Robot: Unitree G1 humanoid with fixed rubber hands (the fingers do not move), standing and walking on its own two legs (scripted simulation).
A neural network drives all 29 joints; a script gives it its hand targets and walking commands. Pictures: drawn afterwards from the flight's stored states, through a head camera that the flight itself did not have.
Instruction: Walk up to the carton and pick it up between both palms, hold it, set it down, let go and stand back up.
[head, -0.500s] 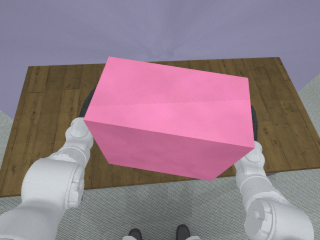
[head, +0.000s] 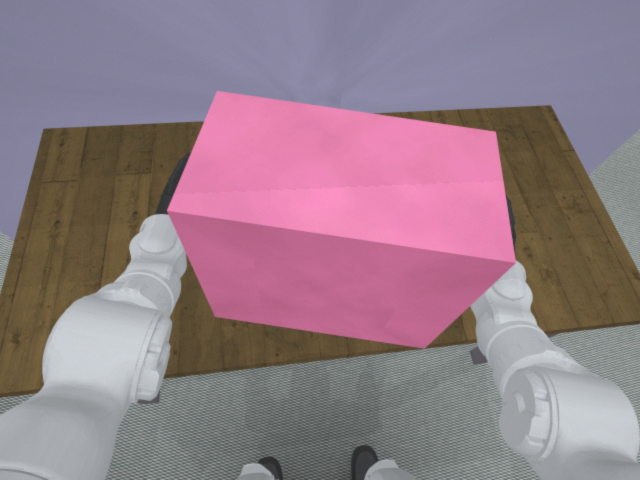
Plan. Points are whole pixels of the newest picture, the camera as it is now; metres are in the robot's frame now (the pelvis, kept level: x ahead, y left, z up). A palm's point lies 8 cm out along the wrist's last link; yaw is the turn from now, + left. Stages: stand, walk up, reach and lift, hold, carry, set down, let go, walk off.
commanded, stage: set down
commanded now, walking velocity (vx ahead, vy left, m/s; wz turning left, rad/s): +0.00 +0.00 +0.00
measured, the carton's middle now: (335, 237) +0.42 -0.03 -0.02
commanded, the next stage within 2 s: none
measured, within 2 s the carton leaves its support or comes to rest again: rests again in 0.24 s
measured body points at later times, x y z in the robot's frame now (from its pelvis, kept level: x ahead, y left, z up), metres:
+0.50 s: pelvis +0.00 -0.01 -0.02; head +0.11 +0.02 +0.41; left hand +0.48 +0.20 +0.01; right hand +0.41 -0.28 +0.02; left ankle +0.01 +0.10 -0.71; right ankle +0.02 -0.15 -0.71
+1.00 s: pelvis -0.02 -0.01 -0.02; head +0.07 +0.01 +0.42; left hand +0.48 +0.20 +0.07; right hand +0.40 -0.29 +0.06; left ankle +0.01 +0.10 -0.71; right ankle +0.02 -0.15 -0.71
